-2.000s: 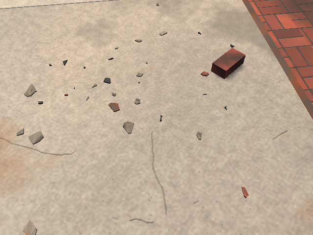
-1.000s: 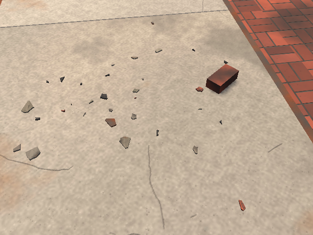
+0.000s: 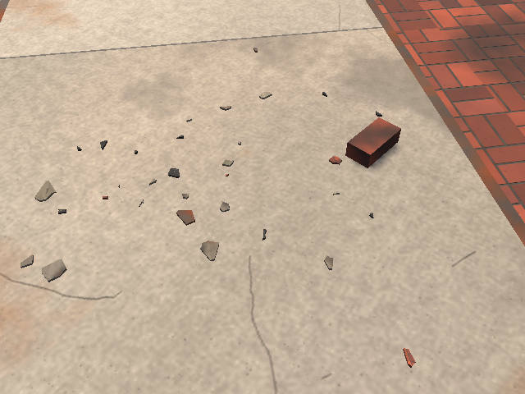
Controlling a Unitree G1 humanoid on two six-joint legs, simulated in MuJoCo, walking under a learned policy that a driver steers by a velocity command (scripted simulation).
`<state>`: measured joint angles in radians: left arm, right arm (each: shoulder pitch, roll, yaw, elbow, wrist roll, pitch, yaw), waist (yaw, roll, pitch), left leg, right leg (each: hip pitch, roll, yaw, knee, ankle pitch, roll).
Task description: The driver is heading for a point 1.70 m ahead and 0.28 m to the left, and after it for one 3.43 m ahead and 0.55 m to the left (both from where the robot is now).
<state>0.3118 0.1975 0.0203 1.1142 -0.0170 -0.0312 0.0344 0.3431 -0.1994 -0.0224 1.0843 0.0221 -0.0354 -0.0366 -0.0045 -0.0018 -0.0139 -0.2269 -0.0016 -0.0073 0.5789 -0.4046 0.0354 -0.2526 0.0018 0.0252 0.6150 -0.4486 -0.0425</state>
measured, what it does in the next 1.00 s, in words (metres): walks ahead: left foot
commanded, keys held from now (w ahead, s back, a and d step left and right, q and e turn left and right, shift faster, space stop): w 1.00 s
